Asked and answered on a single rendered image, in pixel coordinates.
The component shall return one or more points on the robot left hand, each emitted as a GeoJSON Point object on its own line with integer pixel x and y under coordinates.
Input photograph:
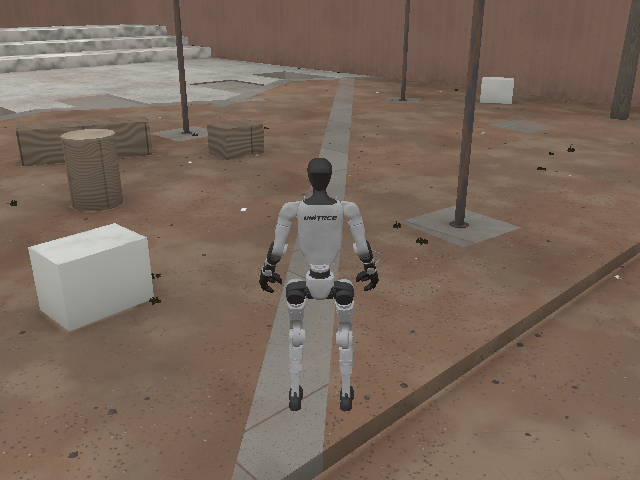
{"type": "Point", "coordinates": [264, 279]}

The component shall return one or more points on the robot right upper arm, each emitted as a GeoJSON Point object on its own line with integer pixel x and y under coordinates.
{"type": "Point", "coordinates": [351, 210]}

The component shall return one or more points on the robot right hand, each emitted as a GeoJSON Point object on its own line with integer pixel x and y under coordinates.
{"type": "Point", "coordinates": [363, 276]}

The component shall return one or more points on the right robot shin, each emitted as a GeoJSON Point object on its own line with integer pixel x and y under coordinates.
{"type": "Point", "coordinates": [346, 365]}

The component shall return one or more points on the right robot foot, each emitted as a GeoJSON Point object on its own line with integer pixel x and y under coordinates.
{"type": "Point", "coordinates": [346, 403]}

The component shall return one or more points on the robot left upper arm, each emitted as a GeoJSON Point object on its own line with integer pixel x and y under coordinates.
{"type": "Point", "coordinates": [288, 211]}

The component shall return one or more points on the right robot forearm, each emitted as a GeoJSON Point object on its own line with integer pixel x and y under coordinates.
{"type": "Point", "coordinates": [368, 261]}

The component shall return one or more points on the left robot forearm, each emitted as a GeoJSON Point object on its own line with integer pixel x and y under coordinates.
{"type": "Point", "coordinates": [270, 262]}

